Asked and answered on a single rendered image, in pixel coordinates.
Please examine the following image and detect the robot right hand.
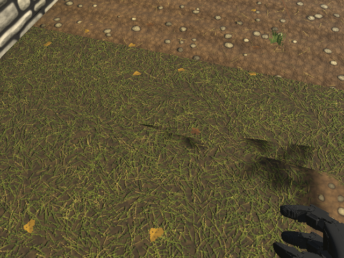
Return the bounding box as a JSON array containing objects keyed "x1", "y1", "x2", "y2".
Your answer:
[{"x1": 273, "y1": 204, "x2": 344, "y2": 258}]

